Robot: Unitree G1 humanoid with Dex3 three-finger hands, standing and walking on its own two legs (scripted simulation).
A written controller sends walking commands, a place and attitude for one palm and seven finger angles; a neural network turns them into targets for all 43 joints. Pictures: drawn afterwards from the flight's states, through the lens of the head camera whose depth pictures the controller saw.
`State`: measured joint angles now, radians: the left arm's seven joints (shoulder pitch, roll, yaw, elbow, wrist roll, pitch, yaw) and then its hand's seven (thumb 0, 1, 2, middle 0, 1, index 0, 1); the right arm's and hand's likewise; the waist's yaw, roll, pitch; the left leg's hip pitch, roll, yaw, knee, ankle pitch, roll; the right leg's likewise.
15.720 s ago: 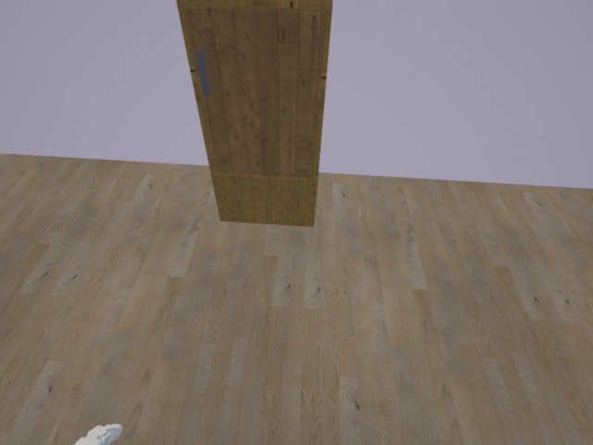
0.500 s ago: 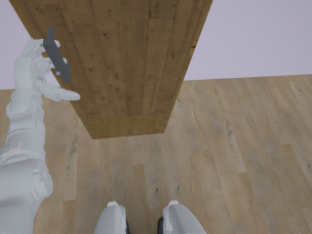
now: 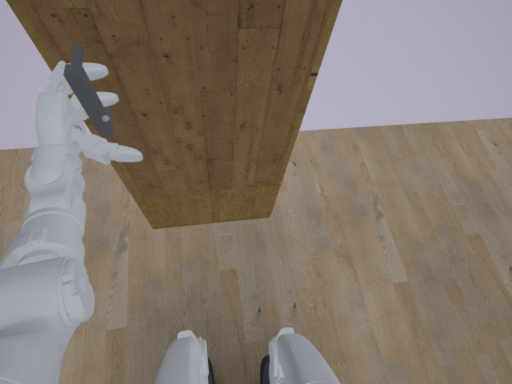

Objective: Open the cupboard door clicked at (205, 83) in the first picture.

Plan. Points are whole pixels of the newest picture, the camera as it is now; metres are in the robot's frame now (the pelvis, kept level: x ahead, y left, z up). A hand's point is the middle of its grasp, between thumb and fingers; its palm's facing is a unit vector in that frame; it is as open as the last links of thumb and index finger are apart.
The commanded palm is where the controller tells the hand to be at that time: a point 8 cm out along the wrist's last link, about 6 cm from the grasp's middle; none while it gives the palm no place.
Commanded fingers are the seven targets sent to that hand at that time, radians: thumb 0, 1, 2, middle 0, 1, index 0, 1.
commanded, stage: slide the fingers in behind the handle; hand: left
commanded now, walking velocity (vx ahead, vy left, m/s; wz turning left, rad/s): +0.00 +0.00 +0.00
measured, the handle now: (93, 94) +0.55 +0.22 +0.06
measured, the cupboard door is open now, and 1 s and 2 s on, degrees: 0 0 41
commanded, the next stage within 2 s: close the thumb around the handle in 0.12 s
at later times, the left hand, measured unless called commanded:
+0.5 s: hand (103, 120) +0.50 +0.20 +0.06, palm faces +0.07 -1.00 -0.03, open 11.7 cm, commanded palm +0.48 +0.24 +0.06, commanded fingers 0.00 0.34 0.66 -0.36 -1.29 -0.36 -1.29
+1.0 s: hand (106, 120) +0.50 +0.19 +0.06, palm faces +0.07 -1.00 -0.02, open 5.6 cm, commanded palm +0.48 +0.23 +0.06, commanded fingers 0.00 0.90 0.90 -0.40 -1.35 -0.40 -1.35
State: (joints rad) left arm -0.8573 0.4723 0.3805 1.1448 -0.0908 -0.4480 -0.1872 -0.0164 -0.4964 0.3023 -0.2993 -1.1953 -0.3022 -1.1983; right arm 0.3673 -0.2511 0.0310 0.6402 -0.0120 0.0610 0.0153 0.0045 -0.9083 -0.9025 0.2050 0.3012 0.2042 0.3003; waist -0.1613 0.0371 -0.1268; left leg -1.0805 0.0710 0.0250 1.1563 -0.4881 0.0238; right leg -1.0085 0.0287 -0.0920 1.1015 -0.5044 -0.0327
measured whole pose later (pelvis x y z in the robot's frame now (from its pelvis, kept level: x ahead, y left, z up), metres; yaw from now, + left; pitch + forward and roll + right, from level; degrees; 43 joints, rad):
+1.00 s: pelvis +0.00 +0.00 +0.00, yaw +0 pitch +23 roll -3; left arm -0.84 0.45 0.37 1.13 -0.09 -0.46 -0.16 0.01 0.74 0.82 -0.39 -1.34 -0.36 -1.34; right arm 0.37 -0.25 0.02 0.64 -0.02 0.06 0.01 0.00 -0.91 -0.90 0.21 0.30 0.20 0.30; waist -0.16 0.03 -0.13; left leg -1.07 0.07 0.02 1.15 -0.49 0.03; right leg -1.00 0.03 -0.09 1.09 -0.50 -0.03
